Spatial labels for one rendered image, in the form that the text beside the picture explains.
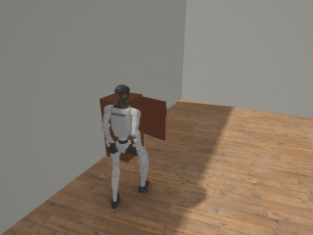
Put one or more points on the right robot upper arm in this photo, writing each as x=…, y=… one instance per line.
x=135, y=121

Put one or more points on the left robot hand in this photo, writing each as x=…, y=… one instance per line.
x=109, y=141

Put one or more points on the robot right thigh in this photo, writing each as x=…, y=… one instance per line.
x=132, y=151

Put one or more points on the right robot hand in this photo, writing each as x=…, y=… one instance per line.
x=143, y=162

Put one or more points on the robot left forearm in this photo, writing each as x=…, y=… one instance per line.
x=107, y=133

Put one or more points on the robot right shin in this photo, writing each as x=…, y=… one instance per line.
x=144, y=174

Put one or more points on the cupboard door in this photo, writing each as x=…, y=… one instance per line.
x=154, y=117

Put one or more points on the left robot upper arm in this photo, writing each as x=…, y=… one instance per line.
x=107, y=117

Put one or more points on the robot right forearm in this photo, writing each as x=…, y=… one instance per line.
x=138, y=145

